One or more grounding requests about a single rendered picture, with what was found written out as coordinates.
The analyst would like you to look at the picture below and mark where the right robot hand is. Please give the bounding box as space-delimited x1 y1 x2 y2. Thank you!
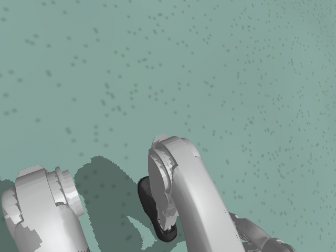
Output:
229 212 272 252

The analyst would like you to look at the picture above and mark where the right robot arm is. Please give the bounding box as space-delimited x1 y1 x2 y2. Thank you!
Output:
262 238 297 252

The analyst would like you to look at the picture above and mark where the right robot foot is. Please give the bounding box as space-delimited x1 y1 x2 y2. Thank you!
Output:
138 176 177 242

